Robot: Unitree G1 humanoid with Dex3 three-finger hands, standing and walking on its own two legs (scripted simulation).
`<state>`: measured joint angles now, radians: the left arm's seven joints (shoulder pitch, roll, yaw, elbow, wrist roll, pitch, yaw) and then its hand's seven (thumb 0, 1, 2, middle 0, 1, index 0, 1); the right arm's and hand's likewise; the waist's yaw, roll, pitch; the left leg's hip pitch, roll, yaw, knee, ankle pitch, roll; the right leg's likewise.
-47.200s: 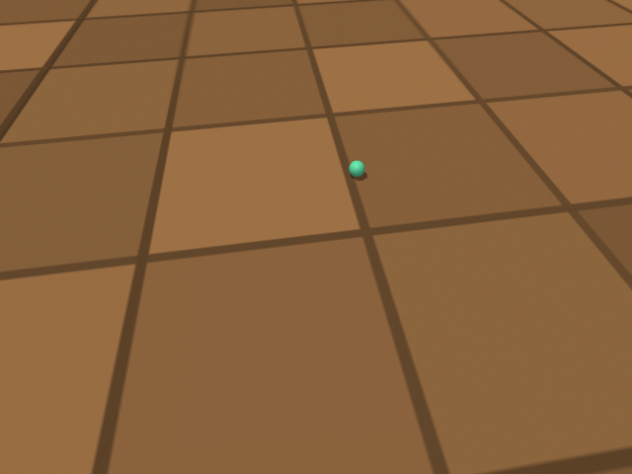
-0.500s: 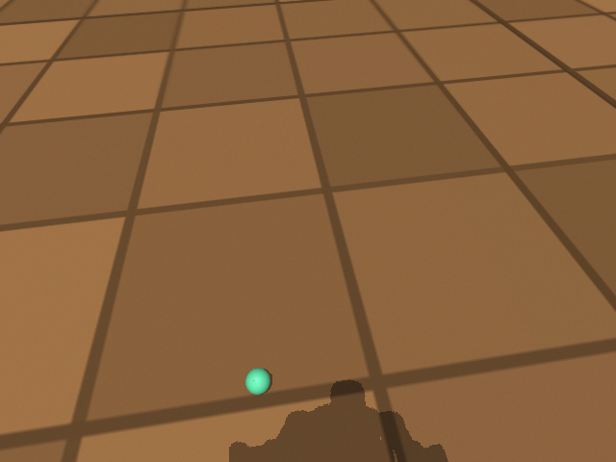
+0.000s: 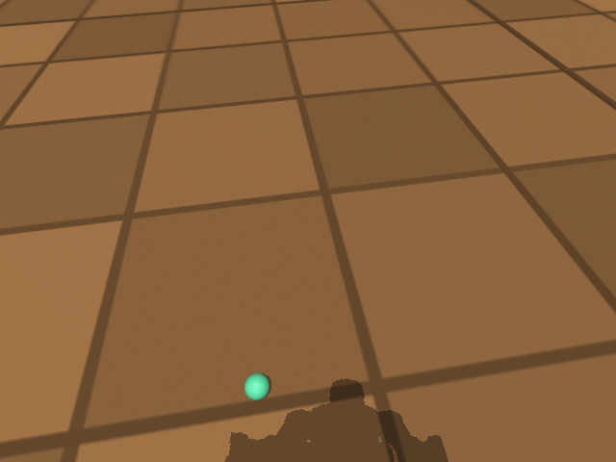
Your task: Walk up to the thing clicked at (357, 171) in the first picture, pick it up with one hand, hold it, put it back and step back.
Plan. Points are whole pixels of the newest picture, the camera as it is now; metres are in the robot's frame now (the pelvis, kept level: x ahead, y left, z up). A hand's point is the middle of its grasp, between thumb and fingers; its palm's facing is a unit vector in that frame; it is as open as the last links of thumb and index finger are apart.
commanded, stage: stand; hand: left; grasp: from above
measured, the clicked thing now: (256, 386) +0.46 +0.22 -0.74
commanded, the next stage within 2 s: step back in 0.76 s
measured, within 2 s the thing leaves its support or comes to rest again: neither
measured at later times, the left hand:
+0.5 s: hand out of the picture +0.07 +0.25 -0.16, palm faces +0.01 -0.94 -0.34, open 7.4 cm
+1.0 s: hand out of the picture +0.08 +0.28 -0.17, palm faces -0.01 -0.93 -0.38, open 7.4 cm
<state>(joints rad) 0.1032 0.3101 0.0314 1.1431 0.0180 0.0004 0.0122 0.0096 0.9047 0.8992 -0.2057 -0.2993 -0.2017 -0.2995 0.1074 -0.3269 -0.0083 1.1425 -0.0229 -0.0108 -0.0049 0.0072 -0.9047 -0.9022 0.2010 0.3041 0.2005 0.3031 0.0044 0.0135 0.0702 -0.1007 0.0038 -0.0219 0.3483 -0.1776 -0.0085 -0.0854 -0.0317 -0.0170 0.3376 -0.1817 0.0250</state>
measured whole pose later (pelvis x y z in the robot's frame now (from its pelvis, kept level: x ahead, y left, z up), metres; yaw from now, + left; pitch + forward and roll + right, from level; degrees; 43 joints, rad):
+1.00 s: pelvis -0.03 +0.02 -0.02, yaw +0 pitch -2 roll -1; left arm 0.06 0.37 0.07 0.99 0.02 0.04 0.01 0.01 0.90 0.90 -0.21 -0.30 -0.20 -0.30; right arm 0.07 -0.41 -0.05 1.02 0.00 0.04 0.02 0.01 -0.91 -0.90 0.20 0.30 0.20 0.30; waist -0.01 0.00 0.18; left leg -0.32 -0.03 -0.03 0.73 -0.39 0.03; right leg -0.28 -0.05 -0.01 0.56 -0.24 0.02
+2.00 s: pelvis -0.27 +0.05 -0.03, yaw -1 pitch -4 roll +2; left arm 0.10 0.38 0.08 0.76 0.02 0.08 0.01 0.01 0.90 0.90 -0.21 -0.30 -0.20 -0.30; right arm 0.16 -0.36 -0.04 0.90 -0.03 0.02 -0.01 0.01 -0.91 -0.90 0.20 0.30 0.20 0.30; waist 0.01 -0.09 0.21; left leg -0.22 -0.06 -0.01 0.63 -0.34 0.02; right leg -0.44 -0.02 0.04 0.74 -0.32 -0.02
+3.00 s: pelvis -0.63 +0.00 -0.03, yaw -5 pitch -3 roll -1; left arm 0.20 0.38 0.07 0.91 0.03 0.03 0.00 0.01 0.90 0.90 -0.21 -0.30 -0.20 -0.30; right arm 0.08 -0.40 -0.04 0.84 -0.04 0.03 0.00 0.01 -0.90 -0.90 0.20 0.30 0.20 0.30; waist 0.02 0.02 0.15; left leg -0.42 0.07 0.00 0.67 -0.20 0.01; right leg -0.17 0.03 0.05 0.63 -0.41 0.00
